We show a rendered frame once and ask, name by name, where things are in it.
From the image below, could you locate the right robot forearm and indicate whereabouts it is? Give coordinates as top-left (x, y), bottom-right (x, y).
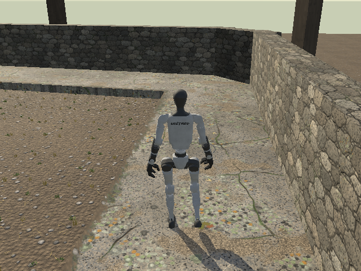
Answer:
top-left (202, 136), bottom-right (213, 159)

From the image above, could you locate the right robot upper arm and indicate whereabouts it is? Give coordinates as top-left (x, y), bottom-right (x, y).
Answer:
top-left (192, 113), bottom-right (207, 144)

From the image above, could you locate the robot right hand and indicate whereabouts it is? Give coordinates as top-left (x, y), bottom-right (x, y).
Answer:
top-left (200, 157), bottom-right (213, 170)

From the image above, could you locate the left robot forearm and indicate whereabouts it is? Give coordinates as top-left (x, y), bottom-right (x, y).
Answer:
top-left (148, 138), bottom-right (160, 165)

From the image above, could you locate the robot left shin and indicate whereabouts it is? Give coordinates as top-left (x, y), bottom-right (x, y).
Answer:
top-left (165, 185), bottom-right (174, 221)

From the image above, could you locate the robot head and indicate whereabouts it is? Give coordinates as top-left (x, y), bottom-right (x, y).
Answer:
top-left (171, 89), bottom-right (190, 116)

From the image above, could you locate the robot left hand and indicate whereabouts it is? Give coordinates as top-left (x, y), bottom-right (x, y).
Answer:
top-left (147, 163), bottom-right (160, 178)

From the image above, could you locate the left robot upper arm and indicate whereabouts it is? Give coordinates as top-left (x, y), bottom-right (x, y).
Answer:
top-left (154, 114), bottom-right (169, 146)

